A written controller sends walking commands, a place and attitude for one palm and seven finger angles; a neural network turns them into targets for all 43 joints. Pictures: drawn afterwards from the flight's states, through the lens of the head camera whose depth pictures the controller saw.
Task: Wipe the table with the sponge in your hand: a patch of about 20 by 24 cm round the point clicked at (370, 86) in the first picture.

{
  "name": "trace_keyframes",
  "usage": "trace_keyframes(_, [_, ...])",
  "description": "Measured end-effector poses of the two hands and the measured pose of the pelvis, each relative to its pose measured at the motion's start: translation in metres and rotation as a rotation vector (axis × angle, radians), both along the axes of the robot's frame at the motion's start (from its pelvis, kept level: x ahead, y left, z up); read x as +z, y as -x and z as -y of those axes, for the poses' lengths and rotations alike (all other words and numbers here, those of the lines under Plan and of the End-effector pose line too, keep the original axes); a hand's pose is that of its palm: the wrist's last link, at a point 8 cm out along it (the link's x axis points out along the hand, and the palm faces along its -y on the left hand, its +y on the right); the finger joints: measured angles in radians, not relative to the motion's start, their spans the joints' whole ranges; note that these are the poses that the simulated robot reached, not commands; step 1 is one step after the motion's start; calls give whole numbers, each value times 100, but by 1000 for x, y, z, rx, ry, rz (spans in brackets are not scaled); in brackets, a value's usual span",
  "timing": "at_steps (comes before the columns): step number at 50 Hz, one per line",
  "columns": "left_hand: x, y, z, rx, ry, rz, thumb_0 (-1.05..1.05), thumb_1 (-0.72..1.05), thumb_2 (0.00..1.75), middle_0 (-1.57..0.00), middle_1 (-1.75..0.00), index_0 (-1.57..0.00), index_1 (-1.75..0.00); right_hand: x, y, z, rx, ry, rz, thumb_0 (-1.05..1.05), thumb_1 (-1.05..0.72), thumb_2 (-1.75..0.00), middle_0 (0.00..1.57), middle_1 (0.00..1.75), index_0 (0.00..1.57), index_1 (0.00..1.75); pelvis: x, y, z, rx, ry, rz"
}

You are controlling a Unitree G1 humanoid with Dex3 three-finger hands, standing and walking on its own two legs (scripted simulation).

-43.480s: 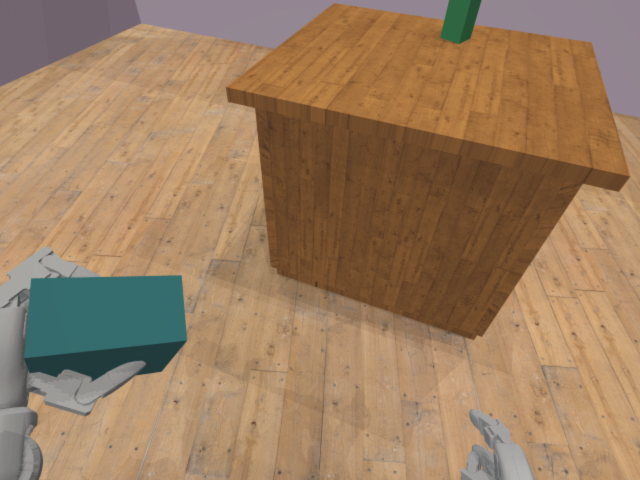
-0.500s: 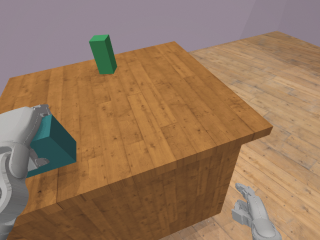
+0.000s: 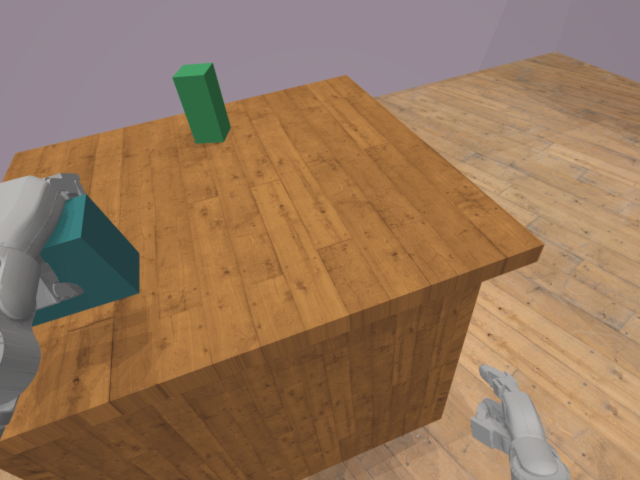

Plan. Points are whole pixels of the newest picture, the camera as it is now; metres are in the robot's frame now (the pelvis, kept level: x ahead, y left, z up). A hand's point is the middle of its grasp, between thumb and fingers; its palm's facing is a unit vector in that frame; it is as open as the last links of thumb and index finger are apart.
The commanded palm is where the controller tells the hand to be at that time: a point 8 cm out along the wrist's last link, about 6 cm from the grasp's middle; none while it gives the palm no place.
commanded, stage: lift the sponge slowly off the table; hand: left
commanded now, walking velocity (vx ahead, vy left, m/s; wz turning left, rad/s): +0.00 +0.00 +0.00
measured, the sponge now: (67, 272) +0.25 +0.34 +0.18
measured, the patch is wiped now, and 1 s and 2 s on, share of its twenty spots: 1.00 1.00 1.00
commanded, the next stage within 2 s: bring the sponge back beside the body in 0.10 s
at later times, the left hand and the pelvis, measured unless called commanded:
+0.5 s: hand (61, 250) +0.24 +0.31 +0.22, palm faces +0.27 -0.08 -0.96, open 9.9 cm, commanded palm +0.17 +0.32 +0.29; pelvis +0.00 +0.01 +0.00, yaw +0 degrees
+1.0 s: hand (55, 273) +0.21 +0.30 +0.22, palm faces +0.31 -0.12 -0.94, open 9.9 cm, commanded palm +0.16 +0.30 +0.28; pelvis +0.00 +0.01 +0.00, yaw -1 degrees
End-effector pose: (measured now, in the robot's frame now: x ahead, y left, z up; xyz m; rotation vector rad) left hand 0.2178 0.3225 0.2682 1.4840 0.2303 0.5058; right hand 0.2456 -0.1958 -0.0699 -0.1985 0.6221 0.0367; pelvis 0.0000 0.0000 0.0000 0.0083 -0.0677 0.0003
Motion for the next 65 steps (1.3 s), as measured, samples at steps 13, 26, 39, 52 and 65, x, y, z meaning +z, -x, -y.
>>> trace_keyframes(13, [-4,21,-11,38,47,15,0,-49,107,-73,-136,-75,-134,6,-9,-20,32,-2,16,1,-91,-90,20,30,20,30,1,1,-9,11,5,7])
trace_keyframes(26, [4,14,18,-82,54,99,0,-49,107,-74,-136,-76,-134,21,-19,-46,68,-53,61,1,-91,-90,21,30,20,30,3,-2,-15,-8,2,12])
trace_keyframes(39, [-7,35,8,-2,106,100,0,-49,107,-74,-136,-76,-134,18,-19,-31,56,-13,36,1,-91,-90,21,30,20,30,3,-4,-12,-6,8,15])
trace_keyframes(52, [-1,42,27,-67,100,139,0,-49,107,-74,-136,-76,-134,26,-17,-28,44,-35,71,1,-91,-90,20,30,20,30,3,-1,-8,-17,4,30])
trace_keyframes(65, [-11,57,36,-66,140,143,0,-49,107,-74,-136,-76,-134,24,-5,-21,40,-32,76,1,-91,-90,21,30,20,30,1,7,-2,-16,3,40])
